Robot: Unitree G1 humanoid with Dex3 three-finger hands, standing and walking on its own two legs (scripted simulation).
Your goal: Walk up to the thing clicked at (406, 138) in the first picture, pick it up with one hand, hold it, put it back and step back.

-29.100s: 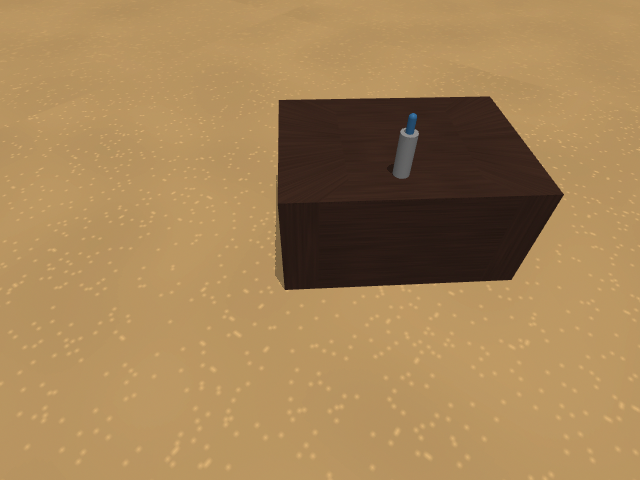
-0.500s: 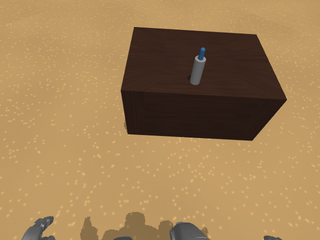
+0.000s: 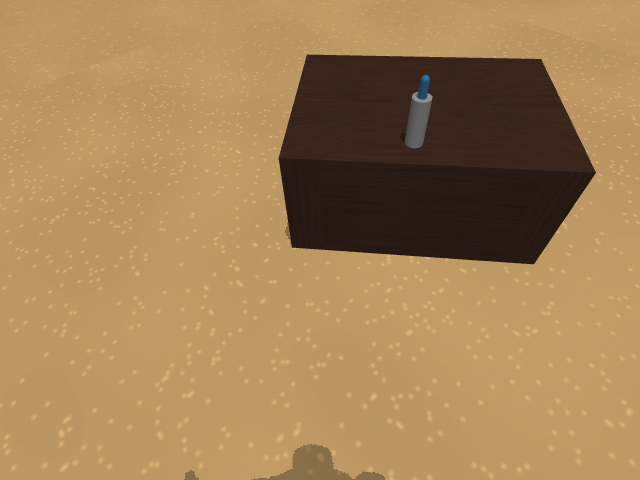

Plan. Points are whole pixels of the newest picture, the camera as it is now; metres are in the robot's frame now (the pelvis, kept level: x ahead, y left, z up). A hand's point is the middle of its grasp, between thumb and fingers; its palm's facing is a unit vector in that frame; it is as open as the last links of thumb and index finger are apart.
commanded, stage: step back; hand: right
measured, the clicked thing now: (419, 111) +1.08 -0.24 -0.19
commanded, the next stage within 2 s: stand in 0.90 s
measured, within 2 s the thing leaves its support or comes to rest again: neither
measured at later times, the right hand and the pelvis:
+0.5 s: hand out of the picture +0.08 -0.24 -0.14, palm faces -0.04 +0.92 -0.38, open 7.4 cm; pelvis +0.00 +0.03 +0.01, yaw +1 degrees
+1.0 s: hand out of the picture +0.14 -0.22 -0.13, palm faces +0.03 +0.95 -0.32, open 7.4 cm; pelvis +0.03 +0.03 +0.02, yaw -2 degrees
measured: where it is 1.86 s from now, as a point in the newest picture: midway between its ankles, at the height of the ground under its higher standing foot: outside the picture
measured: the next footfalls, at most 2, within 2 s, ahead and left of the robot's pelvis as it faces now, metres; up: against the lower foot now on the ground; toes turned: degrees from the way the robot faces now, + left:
left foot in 0.02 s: +0.06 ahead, +0.15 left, +0.00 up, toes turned +0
